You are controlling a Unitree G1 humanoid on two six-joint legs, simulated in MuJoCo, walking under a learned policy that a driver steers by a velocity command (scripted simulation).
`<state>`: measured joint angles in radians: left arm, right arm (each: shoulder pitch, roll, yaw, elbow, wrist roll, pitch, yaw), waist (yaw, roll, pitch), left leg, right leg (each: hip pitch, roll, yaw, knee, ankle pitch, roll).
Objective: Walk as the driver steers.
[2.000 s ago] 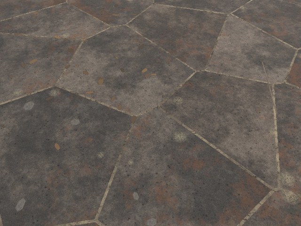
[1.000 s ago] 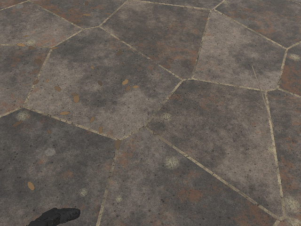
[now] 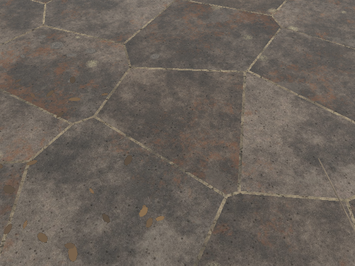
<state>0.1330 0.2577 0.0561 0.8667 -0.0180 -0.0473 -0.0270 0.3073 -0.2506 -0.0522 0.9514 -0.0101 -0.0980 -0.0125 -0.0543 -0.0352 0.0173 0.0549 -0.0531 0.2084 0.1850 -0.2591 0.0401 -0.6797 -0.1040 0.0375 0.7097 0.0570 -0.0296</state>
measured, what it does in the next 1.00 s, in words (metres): walks ahead, turning right: right foot, then left foot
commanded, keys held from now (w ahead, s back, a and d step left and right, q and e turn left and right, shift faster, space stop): w+e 0.14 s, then e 0.46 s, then no key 0.32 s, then w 0.08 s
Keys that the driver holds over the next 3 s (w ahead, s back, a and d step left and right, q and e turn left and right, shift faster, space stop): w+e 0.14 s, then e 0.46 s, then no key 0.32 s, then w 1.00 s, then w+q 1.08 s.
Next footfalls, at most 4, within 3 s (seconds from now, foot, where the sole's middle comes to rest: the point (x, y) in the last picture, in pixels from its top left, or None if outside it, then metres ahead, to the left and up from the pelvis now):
0.14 right None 0.26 -0.12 -0.78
0.64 left None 0.46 0.02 -0.78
0.98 right None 0.28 -0.18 -0.78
1.32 left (181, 255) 0.53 -0.01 -0.78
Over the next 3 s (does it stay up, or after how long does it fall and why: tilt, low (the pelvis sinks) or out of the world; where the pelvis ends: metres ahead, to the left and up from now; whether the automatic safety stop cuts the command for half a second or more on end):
stays up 1.24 -0.40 -0.01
